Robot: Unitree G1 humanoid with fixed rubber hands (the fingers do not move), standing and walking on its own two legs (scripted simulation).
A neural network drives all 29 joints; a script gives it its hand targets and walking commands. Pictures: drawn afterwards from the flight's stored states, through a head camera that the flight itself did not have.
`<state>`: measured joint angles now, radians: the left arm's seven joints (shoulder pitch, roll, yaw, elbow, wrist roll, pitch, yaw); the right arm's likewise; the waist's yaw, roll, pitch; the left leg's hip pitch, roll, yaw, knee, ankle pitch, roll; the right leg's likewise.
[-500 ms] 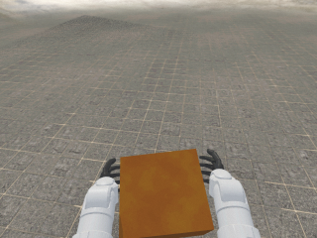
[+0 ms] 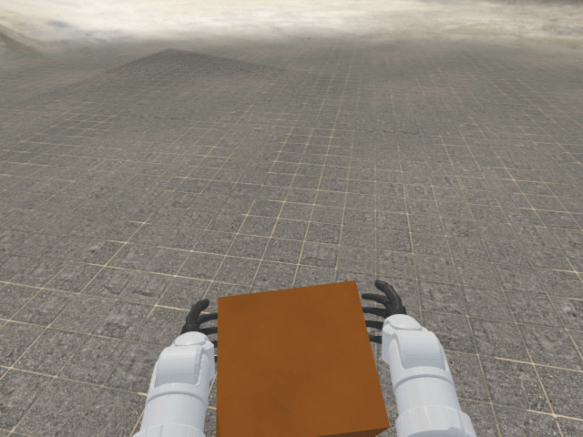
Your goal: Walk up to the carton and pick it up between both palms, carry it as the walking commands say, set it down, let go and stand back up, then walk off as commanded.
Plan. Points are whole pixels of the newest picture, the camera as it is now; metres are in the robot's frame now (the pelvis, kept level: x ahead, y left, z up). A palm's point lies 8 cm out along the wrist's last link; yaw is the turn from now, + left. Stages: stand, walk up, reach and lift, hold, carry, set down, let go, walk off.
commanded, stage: hold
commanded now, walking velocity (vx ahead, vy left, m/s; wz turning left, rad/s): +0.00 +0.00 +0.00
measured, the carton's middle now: (297, 371) +0.28 +0.00 -0.04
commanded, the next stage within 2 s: carry in 0.24 s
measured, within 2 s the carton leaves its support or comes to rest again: neither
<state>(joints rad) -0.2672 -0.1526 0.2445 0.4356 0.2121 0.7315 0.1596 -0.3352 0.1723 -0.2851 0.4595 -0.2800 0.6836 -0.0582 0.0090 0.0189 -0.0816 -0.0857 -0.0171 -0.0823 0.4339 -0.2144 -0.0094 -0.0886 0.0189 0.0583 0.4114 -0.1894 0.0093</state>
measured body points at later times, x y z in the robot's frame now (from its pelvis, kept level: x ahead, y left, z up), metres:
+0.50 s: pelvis -0.02 +0.01 -0.03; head -0.04 +0.00 +0.42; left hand +0.29 +0.15 +0.03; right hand +0.30 -0.14 +0.04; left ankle +0.02 +0.12 -0.74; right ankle +0.03 -0.13 -0.74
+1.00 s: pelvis -0.10 +0.01 -0.03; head -0.07 +0.01 +0.42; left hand +0.19 +0.25 +0.07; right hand +0.28 -0.03 +0.07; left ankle -0.07 +0.13 -0.73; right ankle -0.03 -0.11 -0.74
